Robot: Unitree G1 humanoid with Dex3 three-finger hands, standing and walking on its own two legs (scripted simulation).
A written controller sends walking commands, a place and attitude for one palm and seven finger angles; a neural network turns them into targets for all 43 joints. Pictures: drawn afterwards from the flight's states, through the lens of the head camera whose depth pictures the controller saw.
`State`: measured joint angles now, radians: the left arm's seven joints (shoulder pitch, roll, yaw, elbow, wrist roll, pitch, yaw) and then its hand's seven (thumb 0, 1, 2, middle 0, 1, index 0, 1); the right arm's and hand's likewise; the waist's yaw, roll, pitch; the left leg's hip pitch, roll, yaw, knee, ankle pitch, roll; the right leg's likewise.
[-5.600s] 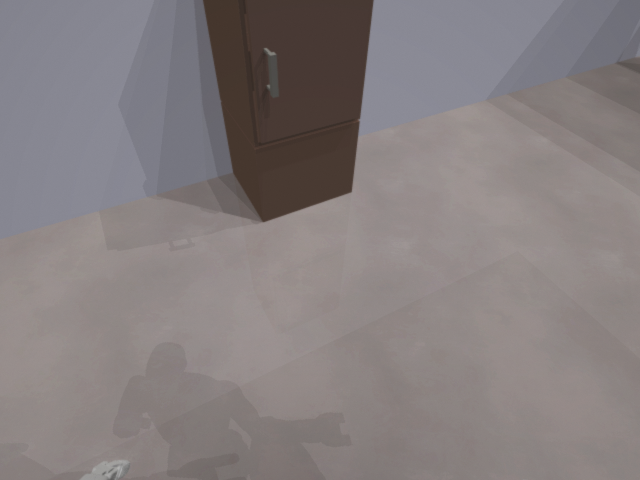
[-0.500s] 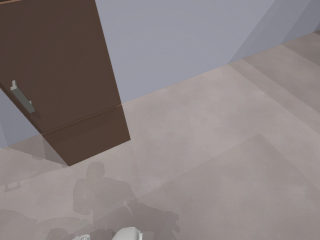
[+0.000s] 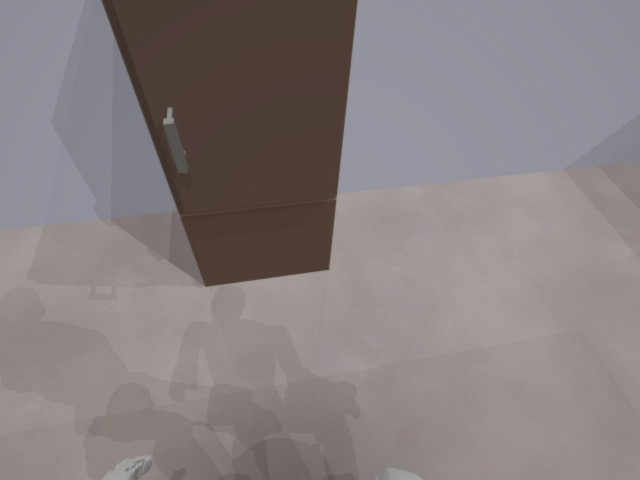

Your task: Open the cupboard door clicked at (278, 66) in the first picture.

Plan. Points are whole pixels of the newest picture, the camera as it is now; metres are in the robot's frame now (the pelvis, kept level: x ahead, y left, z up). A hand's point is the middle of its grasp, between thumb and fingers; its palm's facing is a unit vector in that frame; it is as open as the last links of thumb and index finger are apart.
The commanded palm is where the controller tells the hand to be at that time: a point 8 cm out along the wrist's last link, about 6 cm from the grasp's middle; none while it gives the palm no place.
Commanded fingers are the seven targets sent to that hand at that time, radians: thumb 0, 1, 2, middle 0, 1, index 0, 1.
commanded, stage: turn to face it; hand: left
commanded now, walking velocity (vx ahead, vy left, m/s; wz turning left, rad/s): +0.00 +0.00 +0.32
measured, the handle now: (176, 141) +0.78 +0.36 -0.08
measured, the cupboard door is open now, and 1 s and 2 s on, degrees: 0 0 0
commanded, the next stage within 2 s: take the last steps up to it in 0.20 s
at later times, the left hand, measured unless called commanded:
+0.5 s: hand out of the picture -0.04 +0.14 -0.15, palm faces +0.26 -0.94 -0.24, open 7.4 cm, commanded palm none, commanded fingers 0.00 0.90 0.90 -0.20 -0.30 -0.20 -0.30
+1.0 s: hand out of the picture +0.02 +0.22 -0.18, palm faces +0.24 -0.96 -0.15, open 7.4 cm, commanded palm none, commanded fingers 0.00 0.90 0.90 -0.20 -0.30 -0.20 -0.30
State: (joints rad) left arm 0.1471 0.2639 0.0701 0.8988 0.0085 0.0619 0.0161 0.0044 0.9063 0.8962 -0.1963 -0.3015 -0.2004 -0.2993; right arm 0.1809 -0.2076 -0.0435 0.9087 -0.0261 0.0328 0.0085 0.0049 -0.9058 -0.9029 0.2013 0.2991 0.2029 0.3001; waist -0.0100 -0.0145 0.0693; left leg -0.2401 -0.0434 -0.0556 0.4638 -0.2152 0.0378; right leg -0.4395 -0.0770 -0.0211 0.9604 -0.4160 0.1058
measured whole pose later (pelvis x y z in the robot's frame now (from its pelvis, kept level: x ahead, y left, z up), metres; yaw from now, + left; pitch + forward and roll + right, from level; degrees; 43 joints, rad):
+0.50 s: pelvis -0.02 -0.04 +0.01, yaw +11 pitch -2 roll +2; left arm 0.33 0.15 0.03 0.98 0.02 -0.02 0.02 0.00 0.90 0.90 -0.20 -0.30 -0.21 -0.30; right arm 0.25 -0.25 -0.08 1.04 -0.04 0.08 0.03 0.01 -0.91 -0.90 0.20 0.30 0.20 0.30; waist 0.02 0.03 0.02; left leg -0.38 0.07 -0.01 0.98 -0.33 -0.06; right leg -0.17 -0.06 -0.18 0.41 -0.21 -0.04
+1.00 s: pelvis +0.04 +0.04 +0.01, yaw +10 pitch -2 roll -1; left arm 0.26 0.20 0.07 1.09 0.02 0.02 -0.01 0.00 0.91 0.90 -0.19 -0.30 -0.20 -0.30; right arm 0.43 -0.11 -0.02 1.13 -0.02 -0.05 -0.03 0.00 -0.93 -0.90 0.20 0.30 0.20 0.30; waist 0.00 -0.05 0.03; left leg 0.03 -0.01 0.14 0.27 -0.27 0.05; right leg -0.59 -0.10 -0.05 1.06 -0.16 0.04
